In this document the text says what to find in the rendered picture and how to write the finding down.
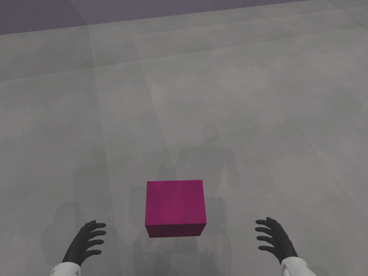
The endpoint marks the right robot forearm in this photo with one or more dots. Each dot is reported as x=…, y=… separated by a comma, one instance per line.
x=294, y=266

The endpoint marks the left robot forearm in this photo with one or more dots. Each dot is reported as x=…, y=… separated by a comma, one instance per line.
x=66, y=269

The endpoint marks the robot right hand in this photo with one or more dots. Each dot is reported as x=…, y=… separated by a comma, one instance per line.
x=283, y=247

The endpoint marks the carton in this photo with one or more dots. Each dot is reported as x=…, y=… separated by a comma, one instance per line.
x=175, y=208

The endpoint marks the robot left hand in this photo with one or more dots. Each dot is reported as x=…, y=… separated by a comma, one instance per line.
x=76, y=252

